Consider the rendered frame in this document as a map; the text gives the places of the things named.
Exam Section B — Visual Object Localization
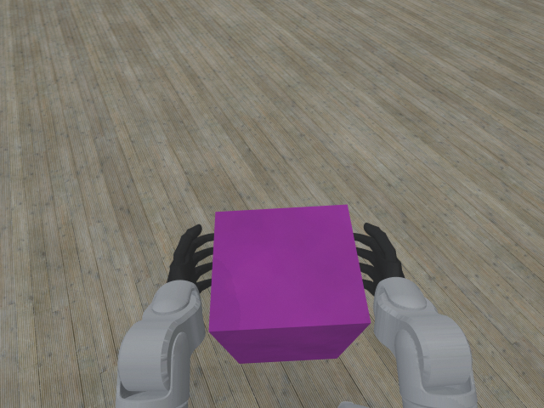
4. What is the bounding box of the right robot forearm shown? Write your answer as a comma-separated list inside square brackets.
[373, 277, 478, 408]

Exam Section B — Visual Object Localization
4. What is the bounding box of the carton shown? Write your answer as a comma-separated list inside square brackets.
[209, 205, 371, 364]

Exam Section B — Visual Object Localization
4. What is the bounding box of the right robot hand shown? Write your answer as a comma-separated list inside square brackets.
[354, 223, 405, 296]

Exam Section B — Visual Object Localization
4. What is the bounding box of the left robot hand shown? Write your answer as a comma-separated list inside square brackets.
[167, 224, 214, 293]

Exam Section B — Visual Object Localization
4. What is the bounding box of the left robot forearm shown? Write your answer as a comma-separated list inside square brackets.
[116, 280, 206, 408]

